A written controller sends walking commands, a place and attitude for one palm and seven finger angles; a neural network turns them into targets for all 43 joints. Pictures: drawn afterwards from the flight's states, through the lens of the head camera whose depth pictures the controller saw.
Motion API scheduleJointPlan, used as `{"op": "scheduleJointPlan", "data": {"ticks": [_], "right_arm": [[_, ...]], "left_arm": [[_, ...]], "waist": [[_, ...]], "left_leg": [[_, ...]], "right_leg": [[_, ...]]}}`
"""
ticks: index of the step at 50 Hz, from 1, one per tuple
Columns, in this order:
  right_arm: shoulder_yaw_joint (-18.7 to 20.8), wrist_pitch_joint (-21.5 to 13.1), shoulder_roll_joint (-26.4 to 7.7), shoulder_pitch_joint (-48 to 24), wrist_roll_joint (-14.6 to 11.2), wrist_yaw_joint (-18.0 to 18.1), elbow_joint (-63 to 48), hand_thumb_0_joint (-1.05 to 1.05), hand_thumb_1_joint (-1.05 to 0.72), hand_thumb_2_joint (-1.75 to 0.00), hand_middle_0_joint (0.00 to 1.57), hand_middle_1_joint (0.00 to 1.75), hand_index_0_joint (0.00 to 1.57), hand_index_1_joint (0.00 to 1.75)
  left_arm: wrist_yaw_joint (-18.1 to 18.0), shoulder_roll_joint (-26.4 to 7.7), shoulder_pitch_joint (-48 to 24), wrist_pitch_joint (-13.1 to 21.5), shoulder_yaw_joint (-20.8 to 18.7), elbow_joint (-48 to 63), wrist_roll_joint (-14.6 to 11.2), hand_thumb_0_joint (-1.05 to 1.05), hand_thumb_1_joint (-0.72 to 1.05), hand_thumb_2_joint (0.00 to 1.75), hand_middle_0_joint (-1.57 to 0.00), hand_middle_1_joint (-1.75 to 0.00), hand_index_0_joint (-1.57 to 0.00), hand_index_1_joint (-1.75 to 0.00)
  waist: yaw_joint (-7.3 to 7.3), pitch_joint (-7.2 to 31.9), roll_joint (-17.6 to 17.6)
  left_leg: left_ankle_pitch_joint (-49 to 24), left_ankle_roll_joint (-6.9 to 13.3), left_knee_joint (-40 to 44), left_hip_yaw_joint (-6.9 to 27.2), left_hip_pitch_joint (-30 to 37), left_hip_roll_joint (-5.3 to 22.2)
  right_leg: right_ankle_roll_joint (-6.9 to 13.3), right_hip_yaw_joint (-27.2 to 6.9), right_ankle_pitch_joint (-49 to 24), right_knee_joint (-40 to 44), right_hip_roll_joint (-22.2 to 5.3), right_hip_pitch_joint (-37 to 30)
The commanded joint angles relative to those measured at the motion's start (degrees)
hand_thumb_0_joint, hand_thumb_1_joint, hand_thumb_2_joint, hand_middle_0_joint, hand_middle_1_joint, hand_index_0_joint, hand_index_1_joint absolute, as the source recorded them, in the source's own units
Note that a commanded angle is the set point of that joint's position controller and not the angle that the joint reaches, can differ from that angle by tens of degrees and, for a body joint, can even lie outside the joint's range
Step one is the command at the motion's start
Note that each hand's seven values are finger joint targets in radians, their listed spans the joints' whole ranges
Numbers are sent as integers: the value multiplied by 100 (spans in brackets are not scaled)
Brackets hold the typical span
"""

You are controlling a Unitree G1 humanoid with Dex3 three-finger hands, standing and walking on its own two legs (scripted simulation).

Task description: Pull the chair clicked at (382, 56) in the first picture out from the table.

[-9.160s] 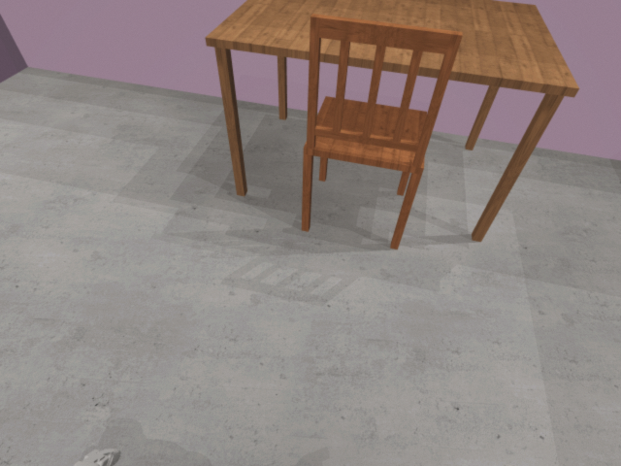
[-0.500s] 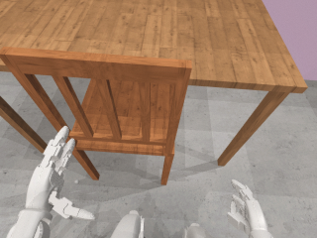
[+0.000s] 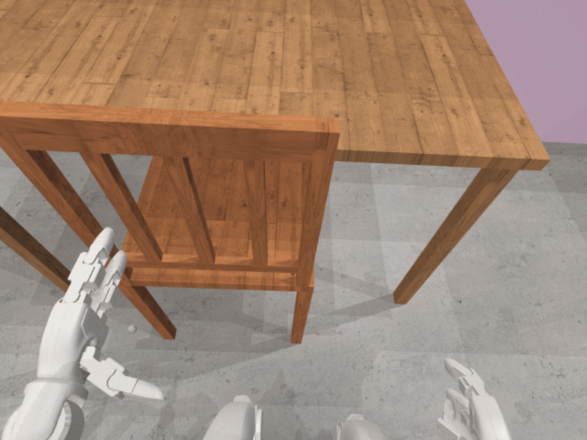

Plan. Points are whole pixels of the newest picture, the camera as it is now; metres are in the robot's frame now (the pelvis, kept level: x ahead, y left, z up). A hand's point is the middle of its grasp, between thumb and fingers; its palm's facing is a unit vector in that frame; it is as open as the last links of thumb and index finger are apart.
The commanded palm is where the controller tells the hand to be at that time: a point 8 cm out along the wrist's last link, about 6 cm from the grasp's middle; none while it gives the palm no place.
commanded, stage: raise the hand toward the chair's back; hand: left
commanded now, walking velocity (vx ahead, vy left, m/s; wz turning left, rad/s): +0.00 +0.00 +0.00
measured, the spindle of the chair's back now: (194, 216) +0.44 +0.18 -0.01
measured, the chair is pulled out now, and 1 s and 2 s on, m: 0.00 0.00 0.00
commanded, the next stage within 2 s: aim the fingers beside a spindle in 0.20 s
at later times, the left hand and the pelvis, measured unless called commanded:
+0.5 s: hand (152, 326) +0.25 +0.19 +0.04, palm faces +0.02 -1.00 -0.06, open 16.9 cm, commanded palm +0.23 +0.24 +0.04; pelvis +0.00 -0.02 -0.01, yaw +1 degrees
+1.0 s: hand (169, 315) +0.27 +0.17 +0.02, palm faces +0.00 -1.00 -0.05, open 16.9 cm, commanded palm +0.25 +0.23 +0.02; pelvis +0.00 -0.02 -0.02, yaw +0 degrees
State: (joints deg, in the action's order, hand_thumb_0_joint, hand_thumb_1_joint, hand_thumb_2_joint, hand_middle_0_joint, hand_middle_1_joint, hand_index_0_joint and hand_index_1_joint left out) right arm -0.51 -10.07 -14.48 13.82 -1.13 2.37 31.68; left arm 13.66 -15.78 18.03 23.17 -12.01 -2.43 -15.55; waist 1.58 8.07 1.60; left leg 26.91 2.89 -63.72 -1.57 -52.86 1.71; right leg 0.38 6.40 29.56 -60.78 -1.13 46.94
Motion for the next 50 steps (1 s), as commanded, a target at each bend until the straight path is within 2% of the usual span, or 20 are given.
{"op": "scheduleJointPlan", "data": {"ticks": [1, 6, 12, 13, 18, 21, 22, 24, 26, 28, 32, 33, 35, 37, 41, 45, 47, 48, 49, 50], "right_arm": [[344, -304, -796, -236, -36, 17, -820, 0, -90, -90, 20, 30, 20, 30], [341, -294, -792, -257, -44, 35, -810, 0, -90, -90, 20, 30, 20, 30], [331, -275, -759, -267, -42, 63, -766, 0, -90, -90, 20, 30, 20, 30], [326, -283, -749, -265, -42, 58, -764, 0, -90, -90, 20, 30, 20, 30], [323, -285, -743, -270, -36, 63, -724, 0, -90, -90, 20, 30, 20, 30], [316, -290, -758, -286, -33, 56, -729, 0, -90, -90, 20, 30, 20, 30], [316, -284, -766, -286, -28, 61, -704, 0, -90, -90, 20, 30, 20, 30], [312, -294, -772, -269, -25, 58, -713, 0, -90, -90, 20, 30, 20, 30], [334, -295, -765, -276, -23, 52, -720, 0, -90, -90, 20, 30, 20, 30], [342, -274, -744, -288, -27, 36, -700, 0, -90, -90, 20, 30, 20, 30], [341, -243, -760, -322, -36, 29, -678, 0, -90, -90, 20, 30, 20, 30], [343, -238, -759, -306, -33, 25, -670, 0, -90, -90, 20, 30, 20, 30], [346, -233, -778, -281, -22, 30, -642, 0, -90, -90, 20, 30, 20, 30], [350, -239, -784, -270, -14, 35, -618, 0, -90, -90, 20, 30, 20, 30], [349, -258, -787, -270, -18, 16, -626, 0, -90, -90, 20, 30, 20, 30], [339, -232, -807, -273, -9, 3, -626, 0, -90, -90, 20, 30, 20, 30], [349, -204, -824, -250, 0, 7, -619, 0, -90, -90, 20, 30, 20, 30], [341, -198, -812, -264, -1, -7, -643, 0, -90, -90, 20, 30, 20, 30], [348, -191, -805, -266, 7, -17, -655, 0, -90, -90, 20, 30, 20, 30], [340, -172, -800, -270, 8, -29, -674, 0, -90, -90, 20, 30, 20, 30]], "left_arm": [[-39, -686, -277, 451, -409, 1096, -131, 0, -50, 30, -6, -8, -6, -8], [39, -715, -355, 449, -389, 1094, -148, 0, -50, 30, -6, -8, -6, -8], [72, -815, -373, 417, -508, 1024, -177, 0, -50, 30, -6, -8, -6, -8], [95, -718, -371, 427, -426, 1053, -177, 0, -50, 30, -6, -8, -6, -8], [119, -675, -498, 445, -390, 875, -167, 0, -50, 30, -6, -8, -6, -8], [142, -680, -690, 478, -363, 790, -160, 0, -50, 30, -6, -8, -6, -8], [120, -812, -748, 491, -486, 779, -157, 0, -50, 30, -6, -8, -6, -8], [126, -700, -953, 519, -358, 773, -149, 0, -50, 30, -6, -8, -6, -8], [121, -797, -770, 543, -508, 766, -167, 0, -50, 30, -6, -8, -6, -8], [112, -816, -632, 522, -577, 654, -176, 0, -50, 30, -6, -8, -6, -8], [123, -746, -772, 527, -489, 521, -180, 0, -50, 30, -6, -8, -6, -8], [121, -724, -760, 539, -484, 483, -166, 0, -50, 30, -6, -8, -6, -8], [123, -742, -1020, 568, -482, 458, -187, 0, -50, 30, -6, -8, -6, -8], [118, -833, -1016, 621, -560, 413, -170, 0, -50, 30, -6, -8, -6, -8], [143, -695, -1107, 706, -382, 486, -163, 0, -50, 30, -6, -8, -6, -8], [66, -577, -1312, 683, -201, 379, -96, 0, -50, 30, -6, -8, -6, -8], [-14, -764, -1267, 677, -390, 305, -54, 0, -50, 30, -6, -8, -6, -8], [-30, -613, -1356, 686, -231, 350, -34, 0, -50, 30, -6, -8, -6, -8], [-60, -632, -1380, 704, -248, 439, -20, 0, -50, 30, -6, -8, -6, -8], [-84, -564, -1321, 688, -182, 393, -14, 0, -50, 30, -6, -8, -6, -8]], "waist": [[-52, 1259, 287], [-35, 1293, 310], [-38, 1353, 148], [-15, 1383, 247], [12, 1318, 176], [30, 1257, 197], [-3, 1278, 173], [45, 1380, 156], [-64, 1552, 215], [-91, 1620, 155], [-12, 1438, 69], [-37, 1480, 149], [33, 1493, 80], [-3, 1517, 34], [6, 1612, 220], [74, 1522, 173], [5, 1603, 80], [21, 1658, 177], [-7, 1756, 271], [-4, 1726, 227]], "left_leg": [[-1275, -229, 1064, 582, 1552, 29], [-1241, -188, 992, 512, 1487, 0], [-1306, -134, 878, 437, 1344, -30], [-1349, -139, 867, 423, 1400, -32], [-1264, -123, 780, 401, 1263, -44], [-1153, -126, 736, 396, 1166, -48], [-1167, -115, 711, 391, 1103, -48], [-1228, -112, 676, 392, 1148, -48], [-1293, -121, 667, 367, 1160, -55], [-1404, -110, 621, 322, 1095, -67], [-1279, -96, 577, 325, 945, -54], [-1285, -105, 573, 318, 951, -59], [-1240, -99, 485, 309, 872, -61], [-1238, -98, 475, 326, 814, -49], [-1275, -103, 469, 341, 931, -48], [-1091, -103, 451, 388, 870, -33], [-1093, -99, 438, 401, 802, -24], [-1135, -105, 433, 392, 865, -36], [-1182, -119, 441, 409, 939, -24], [-1162, -120, 444, 409, 927, -31]], "right_leg": [[107, -114, -902, 710, 194, -179], [101, -180, -973, 759, 185, -258], [86, -281, -1185, 818, 185, -476], [82, -271, -1235, 797, 176, -458], [74, -322, -1220, 781, 168, -408], [73, -334, -1117, 758, 158, -316], [86, -360, -1123, 752, 162, -367], [71, -361, -1215, 697, 151, -336], [81, -383, -1262, 675, 145, -450], [71, -433, -1448, 666, 141, -589], [56, -444, -1326, 669, 146, -433], [61, -442, -1336, 636, 137, -424], [39, -483, -1334, 618, 133, -372], [58, -491, -1289, 594, 142, -402], [68, -445, -1281, 517, 132, -248], [62, -401, -1044, 460, 142, 15], [82, -408, -1012, 425, 155, -38], [81, -396, -1070, 374, 143, 1], [88, -370, -1078, 337, 139, 32], [88, -365, -1054, 343, 139, 50]]}}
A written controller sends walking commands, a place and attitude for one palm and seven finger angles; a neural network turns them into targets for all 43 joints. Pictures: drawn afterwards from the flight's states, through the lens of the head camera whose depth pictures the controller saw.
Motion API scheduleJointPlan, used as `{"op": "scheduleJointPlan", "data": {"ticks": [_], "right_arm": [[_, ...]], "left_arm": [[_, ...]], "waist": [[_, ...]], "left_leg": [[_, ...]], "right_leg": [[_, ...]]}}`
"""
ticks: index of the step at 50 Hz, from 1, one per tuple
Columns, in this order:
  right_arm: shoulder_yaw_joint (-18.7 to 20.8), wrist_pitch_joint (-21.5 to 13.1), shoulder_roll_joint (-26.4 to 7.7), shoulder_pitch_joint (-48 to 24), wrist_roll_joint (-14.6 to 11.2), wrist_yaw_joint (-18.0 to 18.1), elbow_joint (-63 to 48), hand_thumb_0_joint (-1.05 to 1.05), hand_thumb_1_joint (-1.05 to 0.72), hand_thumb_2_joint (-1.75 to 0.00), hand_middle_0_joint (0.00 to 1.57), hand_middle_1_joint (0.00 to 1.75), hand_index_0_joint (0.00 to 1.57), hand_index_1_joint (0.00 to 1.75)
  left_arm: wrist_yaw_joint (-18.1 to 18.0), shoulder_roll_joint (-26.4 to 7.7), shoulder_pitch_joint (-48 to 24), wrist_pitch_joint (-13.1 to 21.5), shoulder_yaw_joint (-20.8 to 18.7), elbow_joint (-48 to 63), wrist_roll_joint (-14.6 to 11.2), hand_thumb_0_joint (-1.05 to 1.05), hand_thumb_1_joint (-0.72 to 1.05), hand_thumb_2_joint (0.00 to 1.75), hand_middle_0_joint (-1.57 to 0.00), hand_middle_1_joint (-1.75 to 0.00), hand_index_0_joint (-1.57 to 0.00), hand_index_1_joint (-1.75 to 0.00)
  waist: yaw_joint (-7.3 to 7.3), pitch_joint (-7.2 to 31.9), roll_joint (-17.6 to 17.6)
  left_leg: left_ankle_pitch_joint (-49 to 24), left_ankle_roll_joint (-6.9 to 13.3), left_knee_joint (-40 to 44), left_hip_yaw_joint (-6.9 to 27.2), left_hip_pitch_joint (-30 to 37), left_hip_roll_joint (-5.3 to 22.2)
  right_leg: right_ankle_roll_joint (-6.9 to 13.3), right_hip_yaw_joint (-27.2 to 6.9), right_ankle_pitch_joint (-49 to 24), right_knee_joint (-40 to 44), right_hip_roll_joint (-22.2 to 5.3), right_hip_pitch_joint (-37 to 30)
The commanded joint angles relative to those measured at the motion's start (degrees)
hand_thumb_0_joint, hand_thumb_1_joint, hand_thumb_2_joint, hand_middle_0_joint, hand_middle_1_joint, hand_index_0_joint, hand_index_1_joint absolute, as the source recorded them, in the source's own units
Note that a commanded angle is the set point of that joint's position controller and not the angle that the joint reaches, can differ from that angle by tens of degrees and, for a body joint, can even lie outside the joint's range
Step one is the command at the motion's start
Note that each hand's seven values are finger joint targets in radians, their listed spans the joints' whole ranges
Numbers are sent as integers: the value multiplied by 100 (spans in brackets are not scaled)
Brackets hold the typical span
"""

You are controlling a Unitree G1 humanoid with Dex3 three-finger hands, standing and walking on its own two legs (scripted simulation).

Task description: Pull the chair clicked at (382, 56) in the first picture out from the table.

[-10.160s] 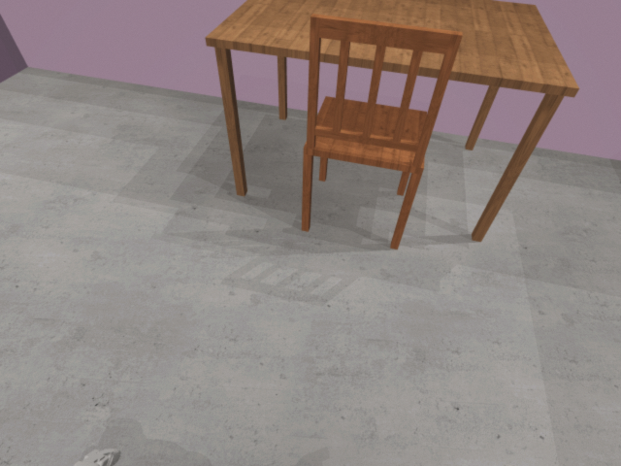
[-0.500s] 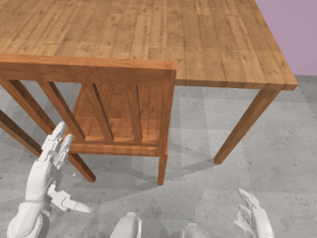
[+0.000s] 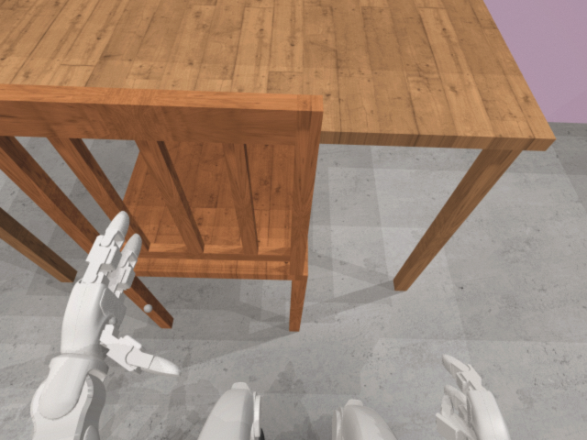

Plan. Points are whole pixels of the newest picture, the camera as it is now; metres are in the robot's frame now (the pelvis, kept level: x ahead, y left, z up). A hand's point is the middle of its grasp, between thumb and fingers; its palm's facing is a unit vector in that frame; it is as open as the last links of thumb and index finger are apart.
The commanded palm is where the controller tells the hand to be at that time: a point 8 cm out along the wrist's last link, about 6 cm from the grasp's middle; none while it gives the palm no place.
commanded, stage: aim the fingers beside a spindle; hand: left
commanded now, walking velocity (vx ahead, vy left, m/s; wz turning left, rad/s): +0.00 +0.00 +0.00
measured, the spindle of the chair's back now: (177, 204) +0.45 +0.20 +0.00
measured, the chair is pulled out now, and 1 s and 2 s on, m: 0.00 0.00 0.00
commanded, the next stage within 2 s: push the fingers through the gap in 1.30 s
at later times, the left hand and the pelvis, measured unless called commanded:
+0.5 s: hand (163, 299) +0.29 +0.19 +0.01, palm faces -0.01 -1.00 -0.04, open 16.9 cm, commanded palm +0.27 +0.24 +0.01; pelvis +0.00 +0.01 -0.01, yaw -1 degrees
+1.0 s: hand (162, 298) +0.29 +0.19 +0.01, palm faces +0.02 -1.00 -0.05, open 16.9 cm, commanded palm +0.27 +0.24 +0.01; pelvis +0.00 +0.01 -0.02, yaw -1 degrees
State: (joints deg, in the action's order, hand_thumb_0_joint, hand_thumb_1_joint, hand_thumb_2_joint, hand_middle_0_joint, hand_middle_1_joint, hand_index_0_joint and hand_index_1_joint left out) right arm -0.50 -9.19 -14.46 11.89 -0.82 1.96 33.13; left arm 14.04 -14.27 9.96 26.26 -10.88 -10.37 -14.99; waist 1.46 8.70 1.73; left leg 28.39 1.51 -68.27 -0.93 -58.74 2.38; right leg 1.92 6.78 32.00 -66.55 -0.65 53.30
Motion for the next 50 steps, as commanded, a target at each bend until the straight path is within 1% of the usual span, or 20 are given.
{"op": "scheduleJointPlan", "data": {"ticks": [1, 2, 3, 6, 9, 14, 18, 22, 24, 27, 30, 32, 36, 38, 40, 42, 43, 47, 49, 50], "right_arm": [[347, -248, -803, -82, -9, 7, -803, 0, -90, -90, 20, 30, 20, 30], [350, -227, -815, -65, -5, 4, -807, 0, -90, -90, 20, 30, 20, 30], [347, -207, -794, -93, -6, -10, -838, 0, -90, -90, 20, 30, 20, 30], [344, -144, -789, -89, -2, -27, -854, 0, -90, -90, 20, 30, 20, 30], [338, -86, -813, -76, -1, -23, -827, 0, -90, -90, 20, 30, 20, 30], [345, -79, -812, -66, 0, -18, -818, 0, -90, -90, 20, 30, 20, 30], [357, -41, -821, -59, 16, -33, -814, 0, -90, -90, 20, 30, 20, 30], [350, 44, -821, -61, 25, -53, -822, 0, -90, -90, 20, 30, 20, 30], [349, 82, -812, -95, 21, -66, -834, 0, -90, -90, 20, 30, 20, 30], [353, 118, -820, -75, 36, -60, -813, 0, -90, -90, 20, 30, 20, 30], [350, 125, -815, -75, 40, -77, -814, 0, -90, -90, 20, 30, 20, 30], [360, 150, -829, -43, 39, -76, -813, 0, -90, -90, 20, 30, 20, 30], [362, 222, -818, -61, 27, -94, -816, 0, -90, -90, 20, 30, 20, 30], [365, 247, -820, -62, 31, -92, -840, 0, -90, -90, 20, 30, 20, 30], [360, 258, -793, -94, 32, -101, -870, 0, -90, -90, 20, 30, 20, 30], [364, 282, -805, -85, 25, -91, -872, 0, -90, -90, 20, 30, 20, 30], [352, 282, -773, -100, 22, -100, -885, 0, -90, -90, 20, 30, 20, 30], [351, 281, -789, -91, 10, -77, -831, 0, -90, -90, 20, 30, 20, 30], [349, 261, -790, -86, 7, -69, -803, 0, -90, -90, 20, 30, 20, 30], [362, 254, -812, -77, 3, -57, -805, 0, -90, -90, 20, 30, 20, 30]], "left_arm": [[-162, -791, -564, 390, -381, 1219, -75, 0, -50, 30, -6, -8, -6, -8], [-198, -874, -457, 388, -459, 1186, -37, 0, -50, 30, -6, -8, -6, -8], [-199, -707, -439, 385, -299, 1171, -20, 0, -50, 30, -6, -8, -6, -8], [-238, -689, -504, 370, -298, 1114, -10, 0, -50, 30, -6, -8, -6, -8], [-242, -754, -656, 363, -380, 921, -4, 0, -50, 30, -6, -8, -6, -8], [-209, -617, -975, 440, -125, 1084, 35, 0, -50, 30, -6, -8, -6, -8], [-279, -568, -919, 422, -56, 1038, 100, 0, -50, 30, -6, -8, -6, -8], [-397, -708, -887, 393, -235, 931, 117, 0, -50, 30, -6, -8, -6, -8], [-433, -584, -1060, 421, -110, 912, 160, 0, -50, 30, -6, -8, -6, -8], [-485, -697, -1183, 467, -213, 897, 174, 0, -50, 30, -6, -8, -6, -8], [-471, -469, -1384, 515, 83, 1003, 206, 0, -50, 30, -6, -8, -6, -8], [-482, -590, -1127, 485, -65, 876, 182, 0, -50, 30, -6, -8, -6, -8], [-500, -501, -1242, 451, 27, 806, 214, 0, -50, 30, -6, -8, -6, -8], [-547, -634, -1175, 459, -119, 875, 236, 0, -50, 30, -6, -8, -6, -8], [-568, -565, -1185, 470, -42, 1022, 215, 0, -50, 30, -6, -8, -6, -8], [-601, -766, -934, 475, -278, 991, 203, 0, -50, 30, -6, -8, -6, -8], [-586, -624, -936, 487, -162, 1055, 184, 0, -50, 30, -6, -8, -6, -8], [-522, -653, -987, 495, -174, 937, 158, 0, -50, 30, -6, -8, -6, -8], [-446, -521, -1121, 490, -10, 890, 136, 0, -50, 30, -6, -8, -6, -8], [-431, -602, -1055, 498, -108, 858, 133, 0, -50, 30, -6, -8, -6, -8]], "waist": [[-3, 1735, 175], [-28, 1751, 121], [-7, 1762, 135], [-8, 1719, 152], [36, 1675, -27], [67, 1824, 273], [58, 1904, 184], [8, 1886, 135], [56, 1863, 140], [49, 1955, 141], [76, 2111, 323], [37, 2132, 208], [62, 2036, 127], [0, 2178, 163], [7, 2214, 268], [-47, 2143, 159], [-24, 2180, 145], [57, 1983, 100], [135, 1926, 95], [88, 1939, 58]], "left_leg": [[-1321, 21, 862, 333, 1492, -99], [-1418, 21, 868, 356, 1473, -84], [-1397, 20, 846, 328, 1484, -93], [-1330, 10, 817, 326, 1393, -100], [-1242, 19, 754, 339, 1247, -97], [-1371, 5, 700, 388, 1444, -77], [-1440, -1, 673, 435, 1483, -57], [-1398, -7, 637, 428, 1297, -72], [-1292, -15, 611, 428, 1276, -72], [-1315, -3, 546, 424, 1246, -70], [-1429, -28, 532, 473, 1438, -59], [-1536, -24, 522, 474, 1398, -50], [-1416, -25, 487, 465, 1258, -60], [-1526, -23, 482, 450, 1299, -63], [-1529, -26, 484, 426, 1363, -69], [-1547, -24, 517, 434, 1298, -66], [-1570, -14, 509, 406, 1298, -82], [-1390, 5, 460, 392, 1150, -78], [-1316, 11, 434, 388, 1125, -81], [-1294, 2, 446, 405, 1118, -79]], "right_leg": [[-72, -420, -1333, 914, 88, -623], [-57, -399, -1395, 866, 109, -647], [-72, -411, -1408, 858, 99, -608], [-69, -404, -1361, 827, 102, -555], [-74, -418, -1309, 802, 117, -507], [-48, -388, -1314, 697, 108, -293], [-48, -345, -1307, 617, 110, -192], [-36, -355, -1298, 565, 124, -217], [-46, -351, -1209, 528, 121, -93], [-36, -370, -1225, 497, 137, -88], [-31, -347, -1240, 427, 117, 38], [-22, -336, -1328, 423, 139, -29], [-36, -341, -1292, 395, 130, 9], [-25, -356, -1391, 360, 133, -79], [-35, -359, -1395, 390, 122, -81], [-22, -358, -1408, 408, 150, -162], [-36, -373, -1477, 415, 135, -223], [-40, -395, -1364, 467, 154, -148], [-57, -398, -1343, 488, 139, -97], [-47, -391, -1300, 471, 144, -90]]}}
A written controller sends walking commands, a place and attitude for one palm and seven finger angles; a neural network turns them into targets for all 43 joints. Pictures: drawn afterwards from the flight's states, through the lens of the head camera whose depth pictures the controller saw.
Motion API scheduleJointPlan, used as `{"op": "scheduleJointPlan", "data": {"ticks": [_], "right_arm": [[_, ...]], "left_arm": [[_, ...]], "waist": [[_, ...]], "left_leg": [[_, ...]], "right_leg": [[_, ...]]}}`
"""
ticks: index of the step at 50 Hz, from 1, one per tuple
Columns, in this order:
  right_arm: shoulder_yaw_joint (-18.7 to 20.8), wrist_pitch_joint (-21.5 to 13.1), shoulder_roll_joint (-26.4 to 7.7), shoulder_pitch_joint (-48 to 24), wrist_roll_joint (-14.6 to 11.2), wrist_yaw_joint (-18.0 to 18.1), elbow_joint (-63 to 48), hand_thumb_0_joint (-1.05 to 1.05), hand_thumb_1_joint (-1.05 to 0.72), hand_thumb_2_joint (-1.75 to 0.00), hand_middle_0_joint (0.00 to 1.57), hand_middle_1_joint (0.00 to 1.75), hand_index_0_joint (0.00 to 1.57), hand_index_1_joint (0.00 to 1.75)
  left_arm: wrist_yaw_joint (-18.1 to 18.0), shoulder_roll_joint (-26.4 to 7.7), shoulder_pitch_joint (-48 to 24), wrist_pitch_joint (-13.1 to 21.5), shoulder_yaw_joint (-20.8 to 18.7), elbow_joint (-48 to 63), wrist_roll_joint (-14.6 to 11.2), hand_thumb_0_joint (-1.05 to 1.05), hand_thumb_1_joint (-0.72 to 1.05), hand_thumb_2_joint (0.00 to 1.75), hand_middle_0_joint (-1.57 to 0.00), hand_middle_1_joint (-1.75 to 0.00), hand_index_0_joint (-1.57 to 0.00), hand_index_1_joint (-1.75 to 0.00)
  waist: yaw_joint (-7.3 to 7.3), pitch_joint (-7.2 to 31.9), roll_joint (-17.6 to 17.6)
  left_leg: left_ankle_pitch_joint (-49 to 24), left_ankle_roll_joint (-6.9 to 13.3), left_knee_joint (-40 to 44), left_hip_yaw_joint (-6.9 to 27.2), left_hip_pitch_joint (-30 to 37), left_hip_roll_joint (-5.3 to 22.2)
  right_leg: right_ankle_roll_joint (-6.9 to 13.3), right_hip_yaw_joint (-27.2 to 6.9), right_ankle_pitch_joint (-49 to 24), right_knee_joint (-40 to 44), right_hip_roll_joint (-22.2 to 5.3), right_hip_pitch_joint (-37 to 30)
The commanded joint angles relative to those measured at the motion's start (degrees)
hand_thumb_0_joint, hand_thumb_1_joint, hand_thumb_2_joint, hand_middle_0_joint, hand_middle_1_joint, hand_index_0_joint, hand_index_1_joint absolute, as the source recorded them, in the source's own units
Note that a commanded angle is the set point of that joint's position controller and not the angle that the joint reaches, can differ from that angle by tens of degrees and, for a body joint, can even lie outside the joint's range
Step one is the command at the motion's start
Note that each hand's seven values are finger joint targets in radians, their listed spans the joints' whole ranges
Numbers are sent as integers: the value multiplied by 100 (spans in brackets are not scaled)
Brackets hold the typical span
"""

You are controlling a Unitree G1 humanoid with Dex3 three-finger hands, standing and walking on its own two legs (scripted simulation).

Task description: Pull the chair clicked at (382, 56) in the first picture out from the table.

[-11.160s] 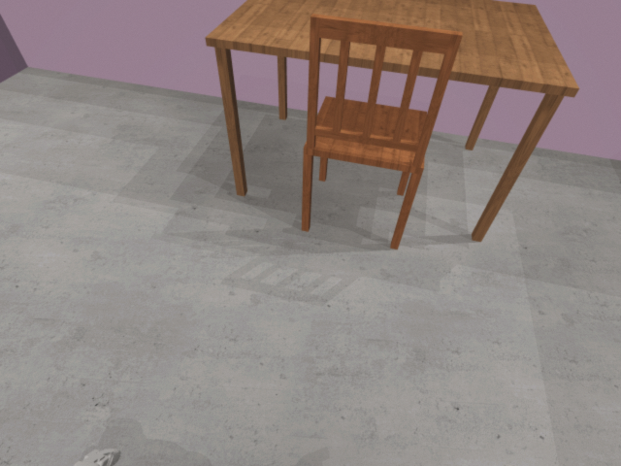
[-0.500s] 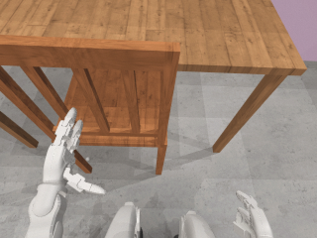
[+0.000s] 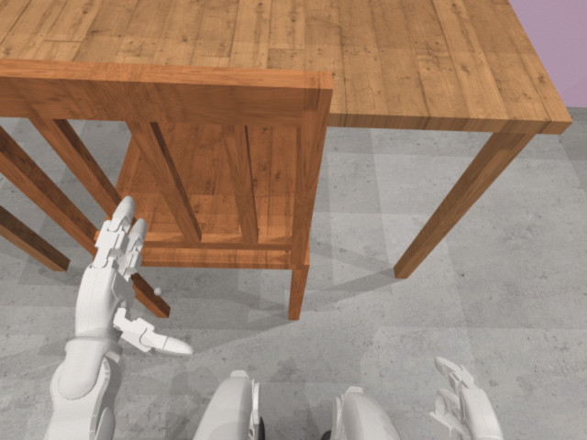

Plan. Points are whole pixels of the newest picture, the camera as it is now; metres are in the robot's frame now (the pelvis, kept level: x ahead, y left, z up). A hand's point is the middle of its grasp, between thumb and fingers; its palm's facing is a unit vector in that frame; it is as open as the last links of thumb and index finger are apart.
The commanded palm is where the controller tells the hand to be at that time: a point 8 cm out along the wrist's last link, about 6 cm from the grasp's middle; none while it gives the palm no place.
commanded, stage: aim the fingers beside a spindle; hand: left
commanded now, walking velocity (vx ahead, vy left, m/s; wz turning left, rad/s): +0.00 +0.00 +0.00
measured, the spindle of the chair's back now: (173, 191) +0.44 +0.20 +0.02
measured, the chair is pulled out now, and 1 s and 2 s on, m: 0.00 0.00 0.00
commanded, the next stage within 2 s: push the fingers through the gap in 0.30 s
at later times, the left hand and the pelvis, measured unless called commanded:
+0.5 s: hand (155, 292) +0.29 +0.19 +0.02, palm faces +0.02 -1.00 -0.04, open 16.9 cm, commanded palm +0.28 +0.24 +0.03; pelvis +0.00 +0.00 +0.00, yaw +0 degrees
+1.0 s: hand (168, 252) +0.35 +0.18 +0.02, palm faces +0.02 -1.00 -0.04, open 16.9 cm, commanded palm +0.33 +0.23 +0.03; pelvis +0.00 +0.01 +0.00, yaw +0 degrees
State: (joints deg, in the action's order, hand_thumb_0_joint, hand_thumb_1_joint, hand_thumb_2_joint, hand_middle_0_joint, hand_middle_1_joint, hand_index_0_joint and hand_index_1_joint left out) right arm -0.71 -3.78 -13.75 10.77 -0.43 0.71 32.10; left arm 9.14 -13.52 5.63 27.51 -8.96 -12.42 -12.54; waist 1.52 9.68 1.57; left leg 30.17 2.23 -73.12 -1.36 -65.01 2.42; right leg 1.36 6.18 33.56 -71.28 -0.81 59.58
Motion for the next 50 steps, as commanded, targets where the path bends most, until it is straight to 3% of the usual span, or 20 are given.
{"op": "scheduleJointPlan", "data": {"ticks": [1, 2, 7, 9, 10, 12, 13, 17, 18, 22, 24, 30, 35, 38, 42, 45, 50], "right_arm": [[364, -297, -879, 3, -36, 65, -728, 0, -90, -90, 20, 30, 20, 30], [371, -308, -874, 22, -36, 74, -708, 0, -90, -90, 20, 30, 20, 30], [378, -322, -894, 20, -31, 105, -694, 0, -90, -90, 20, 30, 20, 30], [373, -314, -870, 8, -31, 93, -714, 0, -90, -90, 20, 30, 20, 30], [356, -322, -861, -18, -31, 86, -719, 0, -90, -90, 20, 30, 20, 30], [365, -314, -873, 17, -37, 82, -720, 0, -90, -90, 20, 30, 20, 30], [352, -306, -855, 7, -35, 65, -733, 0, -90, -90, 20, 30, 20, 30], [364, -312, -875, 23, -44, 68, -738, 0, -90, -90, 20, 30, 20, 30], [361, -312, -866, 9, -47, 63, -760, 0, -90, -90, 20, 30, 20, 30], [364, -336, -899, 36, -37, 98, -688, 0, -90, -90, 20, 30, 20, 30], [358, -354, -898, 15, -28, 113, -623, 0, -90, -90, 20, 30, 20, 30], [356, -379, -932, 79, -24, 129, -553, 0, -90, -90, 20, 30, 20, 30], [361, -304, -956, 122, -43, 126, -551, 0, -90, -90, 20, 30, 20, 30], [353, -275, -933, 133, -42, 93, -574, 0, -90, -90, 20, 30, 20, 30], [350, -231, -955, 196, -21, 89, -508, 0, -90, -90, 20, 30, 20, 30], [358, -207, -950, 205, -12, 73, -486, 0, -90, -90, 20, 30, 20, 30], [371, -147, -976, 277, -2, 75, -420, 0, -90, -90, 20, 30, 20, 30]], "left_arm": [[93, -554, -660, 366, -129, 1084, -109, 0, -50, 30, -6, -8, -6, -8], [103, -575, -777, 367, -136, 1131, -124, 0, -50, 30, -6, -8, -6, -8], [65, -867, -811, 382, -422, 1113, -108, 0, -50, 30, -6, -8, -6, -8], [57, -884, -709, 376, -513, 1123, -132, 0, -50, 30, -6, -8, -6, -8], [68, -789, -841, 392, -366, 1233, -113, 0, -50, 30, -6, -8, -6, -8], [47, -875, -640, 347, -501, 1113, -132, 0, -50, 30, -6, -8, -6, -8], [64, -722, -626, 320, -353, 1069, -141, 0, -50, 30, -6, -8, -6, -8], [113, -822, -484, 299, -471, 1070, -189, 0, -50, 30, -6, -8, -6, -8], [143, -716, -430, 289, -364, 1043, -179, 0, -50, 30, -6, -8, -6, -8], [156, -835, -761, 342, -449, 1059, -214, 0, -50, 30, -6, -8, -6, -8], [148, -833, -1124, 397, -434, 1007, -183, 0, -50, 30, -6, -8, -6, -8], [176, -855, -1501, 364, -401, 829, -142, 0, -50, 30, -6, -8, -6, -8], [135, -974, -1651, 177, -579, 521, -146, 0, -50, 30, -6, -8, -6, -8], [83, -835, -1691, 148, -426, 474, -102, 0, -50, 30, -6, -8, -6, -8], [-40, -904, -2033, 209, -497, 258, -47, 0, -50, 30, -6, -8, -6, -8], [-72, -756, -2419, 292, -296, 161, 47, 0, -50, 30, -6, -8, -6, -8], [-130, -1002, -2693, 375, -540, -45, 85, 0, -50, 30, -6, -8, -6, -8]], "waist": [[101, 1829, 184], [147, 1819, 158], [57, 1935, 156], [2, 1978, 234], [26, 1984, 387], [5, 1993, 228], [32, 1935, 249], [14, 1928, 167], [45, 1939, 148], [139, 1793, 71], [162, 1783, 215], [119, 2057, 436], [69, 2160, 291], [86, 2171, 352], [136, 2043, 179], [201, 2043, 269], [134, 2189, 308]], "left_leg": [[-1436, -66, 939, 454, 1757, -93], [-1466, -51, 921, 464, 1772, -83], [-1472, -52, 916, 449, 1752, -89], [-1525, -68, 933, 423, 1804, -93], [-1577, -78, 953, 442, 1886, -95], [-1601, -66, 961, 450, 1849, -83], [-1581, -65, 971, 436, 1832, -96], [-1589, -61, 965, 419, 1742, -95], [-1569, -56, 946, 400, 1745, -101], [-1456, -44, 886, 428, 1628, -88], [-1350, -54, 867, 441, 1648, -90], [-1553, -94, 928, 511, 1993, -68], [-1668, -101, 972, 498, 2004, -60], [-1783, -116, 1017, 507, 2145, -48], [-1674, -108, 1013, 534, 2012, -43], [-1554, -124, 1001, 529, 2078, -43], [-1690, -143, 1014, 526, 2180, -47]], "right_leg": [[13, -330, -1400, 950, 150, -677], [13, -333, -1416, 962, 155, -663], [21, -361, -1413, 946, 163, -740], [17, -365, -1471, 953, 158, -789], [26, -342, -1488, 925, 151, -733], [26, -334, -1502, 944, 171, -796], [17, -343, -1526, 965, 164, -808], [21, -349, -1589, 980, 170, -925], [5, -352, -1586, 979, 162, -899], [-3, -362, -1472, 982, 172, -765], [0, -368, -1325, 962, 167, -608], [30, -315, -1360, 914, 156, -502], [20, -318, -1499, 945, 160, -653], [19, -285, -1540, 949, 154, -593], [20, -277, -1459, 939, 169, -539], [15, -283, -1349, 933, 150, -383], [35, -311, -1444, 937, 155, -457]]}}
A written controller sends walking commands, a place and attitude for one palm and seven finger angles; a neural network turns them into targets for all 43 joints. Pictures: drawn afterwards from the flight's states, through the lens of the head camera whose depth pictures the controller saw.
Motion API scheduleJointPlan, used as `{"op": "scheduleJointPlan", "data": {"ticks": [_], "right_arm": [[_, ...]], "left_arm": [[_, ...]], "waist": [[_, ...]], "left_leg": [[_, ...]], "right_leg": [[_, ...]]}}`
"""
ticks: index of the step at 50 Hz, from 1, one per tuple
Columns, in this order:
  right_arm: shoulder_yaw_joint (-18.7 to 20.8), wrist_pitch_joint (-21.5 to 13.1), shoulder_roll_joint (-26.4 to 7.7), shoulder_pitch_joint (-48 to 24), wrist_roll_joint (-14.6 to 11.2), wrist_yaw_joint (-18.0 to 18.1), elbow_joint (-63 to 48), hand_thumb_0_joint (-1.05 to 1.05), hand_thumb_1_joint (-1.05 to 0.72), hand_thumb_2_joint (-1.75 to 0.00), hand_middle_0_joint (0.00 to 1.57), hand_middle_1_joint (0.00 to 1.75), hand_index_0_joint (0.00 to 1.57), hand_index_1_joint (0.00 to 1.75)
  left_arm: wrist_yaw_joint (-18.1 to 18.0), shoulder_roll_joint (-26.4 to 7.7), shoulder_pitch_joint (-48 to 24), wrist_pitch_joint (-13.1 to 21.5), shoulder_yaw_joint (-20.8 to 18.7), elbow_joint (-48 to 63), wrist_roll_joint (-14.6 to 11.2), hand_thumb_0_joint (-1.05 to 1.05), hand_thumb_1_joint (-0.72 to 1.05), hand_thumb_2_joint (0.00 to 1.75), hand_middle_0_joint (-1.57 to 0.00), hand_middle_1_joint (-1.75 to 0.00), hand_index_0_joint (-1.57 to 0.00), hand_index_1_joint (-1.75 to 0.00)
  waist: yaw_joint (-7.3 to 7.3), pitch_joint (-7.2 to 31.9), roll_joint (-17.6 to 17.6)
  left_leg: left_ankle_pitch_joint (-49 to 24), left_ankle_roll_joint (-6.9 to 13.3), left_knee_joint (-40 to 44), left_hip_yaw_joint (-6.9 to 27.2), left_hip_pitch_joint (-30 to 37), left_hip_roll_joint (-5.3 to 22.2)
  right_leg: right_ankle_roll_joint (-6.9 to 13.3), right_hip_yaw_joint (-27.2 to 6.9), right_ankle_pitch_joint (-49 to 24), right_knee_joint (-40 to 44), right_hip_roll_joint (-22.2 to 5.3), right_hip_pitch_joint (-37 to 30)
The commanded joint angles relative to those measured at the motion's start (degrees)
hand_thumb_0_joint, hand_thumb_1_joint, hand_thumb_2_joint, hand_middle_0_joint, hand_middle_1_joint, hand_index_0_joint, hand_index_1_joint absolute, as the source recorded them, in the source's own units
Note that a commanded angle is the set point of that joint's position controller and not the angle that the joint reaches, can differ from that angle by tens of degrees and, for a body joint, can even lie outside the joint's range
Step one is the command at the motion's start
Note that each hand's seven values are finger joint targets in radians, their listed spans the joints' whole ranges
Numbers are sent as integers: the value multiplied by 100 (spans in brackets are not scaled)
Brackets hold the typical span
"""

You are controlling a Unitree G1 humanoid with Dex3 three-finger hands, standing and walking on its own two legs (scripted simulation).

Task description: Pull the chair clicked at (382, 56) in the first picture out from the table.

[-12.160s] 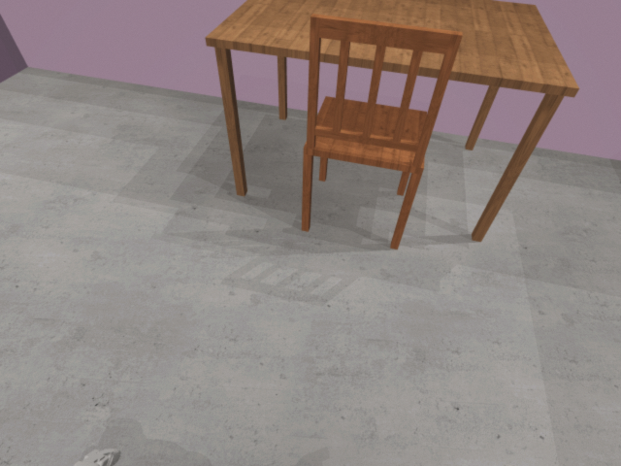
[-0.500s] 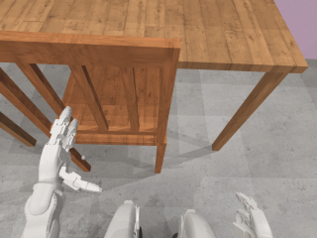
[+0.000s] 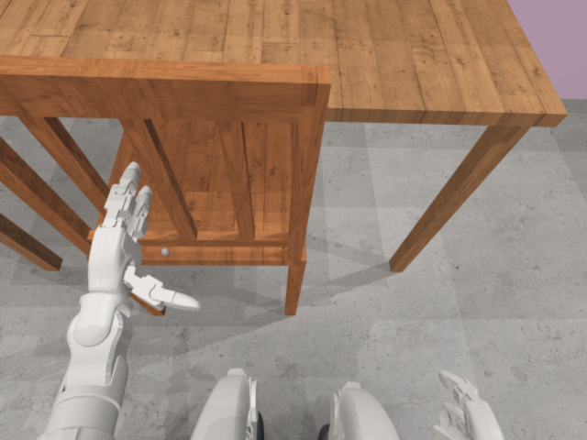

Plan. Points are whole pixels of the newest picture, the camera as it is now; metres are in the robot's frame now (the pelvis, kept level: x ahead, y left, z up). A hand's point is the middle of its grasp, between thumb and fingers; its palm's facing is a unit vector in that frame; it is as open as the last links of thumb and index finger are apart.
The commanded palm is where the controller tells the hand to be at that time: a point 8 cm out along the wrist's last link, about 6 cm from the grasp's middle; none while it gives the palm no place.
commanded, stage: push the fingers through the gap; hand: left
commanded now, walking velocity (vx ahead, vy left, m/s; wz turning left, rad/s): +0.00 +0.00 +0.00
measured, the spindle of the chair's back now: (168, 188) +0.45 +0.20 +0.02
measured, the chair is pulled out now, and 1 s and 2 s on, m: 0.00 0.00 0.00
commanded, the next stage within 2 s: hook a spindle and tug to test in 1.00 s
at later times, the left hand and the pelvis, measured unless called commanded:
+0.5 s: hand (169, 216) +0.40 +0.19 +0.02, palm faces +0.05 -1.00 -0.05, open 16.9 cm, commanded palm +0.38 +0.23 +0.02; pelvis +0.00 -0.01 +0.00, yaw +0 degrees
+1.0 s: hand (164, 209) +0.41 +0.20 +0.02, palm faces +0.05 -1.00 -0.04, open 16.9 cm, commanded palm +0.39 +0.24 +0.02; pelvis +0.00 +0.00 +0.00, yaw -1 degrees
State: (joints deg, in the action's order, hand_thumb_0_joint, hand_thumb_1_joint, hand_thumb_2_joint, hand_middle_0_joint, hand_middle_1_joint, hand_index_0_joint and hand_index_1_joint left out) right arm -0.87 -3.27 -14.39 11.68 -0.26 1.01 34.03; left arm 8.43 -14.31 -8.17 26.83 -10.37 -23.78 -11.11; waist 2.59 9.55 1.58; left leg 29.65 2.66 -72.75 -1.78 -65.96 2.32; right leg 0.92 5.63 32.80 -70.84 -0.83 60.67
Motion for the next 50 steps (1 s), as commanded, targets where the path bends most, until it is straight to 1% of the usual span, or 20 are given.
{"op": "scheduleJointPlan", "data": {"ticks": [1, 4, 5, 6, 10, 11, 13, 20, 22, 24, 27, 29, 30, 31, 33, 39, 42, 46, 47, 50], "right_arm": [[377, -188, -906, 178, -14, 38, -613, 0, -90, -90, 20, 30, 20, 30], [377, -145, -908, 231, -15, 40, -563, 0, -90, -90, 20, 30, 20, 30], [388, -129, -902, 235, -20, 42, -556, 0, -90, -90, 20, 30, 20, 30], [373, -116, -899, 244, -30, 47, -542, 0, -90, -90, 20, 30, 20, 30], [380, -93, -913, 319, -25, 41, -504, 0, -90, -90, 20, 30, 20, 30], [380, -86, -901, 316, -31, 36, -490, 0, -90, -90, 20, 30, 20, 30], [378, -69, -936, 380, -25, 40, -426, 0, -90, -90, 20, 30, 20, 30], [377, 1, -923, 463, -3, 35, -397, 0, -90, -90, 20, 30, 20, 30], [358, 33, -943, 493, 1, 40, -362, 0, -90, -90, 20, 30, 20, 30], [342, 62, -935, 524, -13, 44, -337, 0, -90, -90, 20, 30, 20, 30], [358, 52, -960, 576, 0, 42, -311, 0, -90, -90, 20, 30, 20, 30], [353, 75, -981, 627, -2, 43, -263, 0, -90, -90, 20, 30, 20, 30], [357, 80, -978, 649, 0, 46, -248, 0, -90, -90, 20, 30, 20, 30], [362, 75, -974, 658, 11, 31, -259, 0, -90, -90, 20, 30, 20, 30], [380, 107, -993, 696, -2, 11, -284, 0, -90, -90, 20, 30, 20, 30], [375, 192, -971, 698, -8, -19, -321, 0, -90, -90, 20, 30, 20, 30], [378, 191, -970, 688, -3, -16, -330, 0, -90, -90, 20, 30, 20, 30], [385, 172, -968, 692, 9, -22, -291, 0, -90, -90, 20, 30, 20, 30], [383, 159, -976, 691, 21, -19, -267, 0, -90, -90, 20, 30, 20, 30], [396, 170, -995, 683, 13, -24, -269, 0, -90, -90, 20, 30, 20, 30]], "left_arm": [[-58, -903, -1364, 450, -366, 1078, -58, 0, -50, 30, -6, -8, -6, -8], [-50, -943, -1544, 442, -426, 898, -64, 0, -50, 30, -6, -8, -6, -8], [-46, -988, -1468, 429, -511, 767, -67, 0, -50, 30, -6, -8, -6, -8], [-25, -920, -1632, 425, -408, 691, -60, 0, -50, 30, -6, -8, -6, -8], [22, -1001, -1825, 451, -469, 539, -46, 0, -50, 30, -6, -8, -6, -8], [37, -868, -1987, 447, -341, 467, -50, 0, -50, 30, -6, -8, -6, -8], [41, -1005, -2178, 442, -450, 187, -14, 0, -50, 30, -6, -8, -6, -8], [70, -1267, -2664, 500, -679, -52, -1, 0, -50, 30, -6, -8, -6, -8], [82, -1505, -2684, 484, -892, -300, -14, 0, -50, 30, -6, -8, -6, -8], [134, -1464, -3013, 481, -818, -535, 15, 0, -50, 30, -6, -8, -6, -8], [189, -1430, -3340, 533, -765, -525, -5, 0, -50, 30, -6, -8, -6, -8], [225, -1587, -3425, 528, -871, -750, 0, 0, -50, 30, -6, -8, -6, -8], [242, -1519, -3553, 534, -794, -795, 28, 0, -50, 30, -6, -8, -6, -8], [261, -1469, -3592, 548, -761, -721, 11, 0, -50, 30, -6, -8, -6, -8], [278, -1517, -3189, 504, -865, -858, 2, 0, -50, 30, -6, -8, -6, -8], [217, -1614, -3111, 491, -996, -734, -27, 0, -50, 30, -6, -8, -6, -8], [175, -1648, -3151, 584, -1011, -586, -5, 0, -50, 30, -6, -8, -6, -8], [178, -1470, -3112, 657, -848, -584, 23, 0, -50, 30, -6, -8, -6, -8], [186, -1401, -3281, 660, -773, -562, 10, 0, -50, 30, -6, -8, -6, -8], [228, -1449, -3149, 638, -819, -604, 11, 0, -50, 30, -6, -8, -6, -8]], "waist": [[34, 2223, 315], [80, 2313, 201], [45, 2283, 193], [107, 2201, 182], [87, 2310, 263], [162, 2239, 268], [184, 2178, 151], [140, 2500, 347], [146, 2426, 154], [228, 2239, 140], [263, 2482, 345], [262, 2431, 339], [306, 2442, 379], [266, 2566, 485], [209, 2630, 320], [195, 2538, 237], [211, 2522, 322], [224, 2487, 439], [309, 2493, 432], [223, 2504, 426]], "left_leg": [[-1661, -189, 991, 575, 2284, -42], [-1772, -171, 937, 547, 2263, -40], [-1707, -171, 938, 515, 2191, -45], [-1693, -161, 937, 502, 2146, -52], [-1789, -177, 935, 516, 2237, -44], [-1747, -165, 918, 503, 2246, -43], [-1674, -160, 902, 534, 2142, -37], [-1859, -152, 836, 454, 2219, -67], [-1812, -123, 800, 432, 1986, -73], [-1642, -121, 793, 417, 1824, -78], [-1760, -115, 762, 454, 2093, -65], [-1773, -132, 766, 459, 2072, -55], [-1804, -132, 753, 464, 2108, -52], [-1827, -140, 756, 466, 2175, -61], [-2020, -144, 797, 478, 2265, -45], [-2026, -121, 833, 426, 2107, -57], [-2035, -135, 850, 452, 2191, -35], [-2005, -168, 895, 498, 2378, -23], [-2041, -151, 862, 523, 2403, -17], [-2014, -185, 906, 552, 2459, -12]], "right_leg": [[80, -251, -1395, 893, 156, -605], [62, -274, -1557, 888, 161, -665], [56, -295, -1524, 911, 166, -701], [54, -301, -1556, 928, 162, -702], [67, -297, -1608, 910, 169, -698], [56, -296, -1581, 943, 166, -608], [58, -290, -1510, 914, 173, -558], [53, -365, -1736, 926, 163, -752], [47, -397, -1789, 937, 181, -891], [39, -410, -1683, 950, 177, -823], [54, -393, -1677, 937, 181, -679], [57, -396, -1679, 948, 183, -667], [52, -380, -1690, 926, 186, -592], [56, -381, -1689, 927, 174, -630], [66, -347, -1830, 931, 194, -705], [40, -369, -1949, 964, 196, -892], [51, -346, -1889, 934, 212, -783], [64, -310, -1736, 964, 214, -611], [58, -294, -1750, 941, 214, -525], [73, -271, -1677, 947, 211, -525]]}}
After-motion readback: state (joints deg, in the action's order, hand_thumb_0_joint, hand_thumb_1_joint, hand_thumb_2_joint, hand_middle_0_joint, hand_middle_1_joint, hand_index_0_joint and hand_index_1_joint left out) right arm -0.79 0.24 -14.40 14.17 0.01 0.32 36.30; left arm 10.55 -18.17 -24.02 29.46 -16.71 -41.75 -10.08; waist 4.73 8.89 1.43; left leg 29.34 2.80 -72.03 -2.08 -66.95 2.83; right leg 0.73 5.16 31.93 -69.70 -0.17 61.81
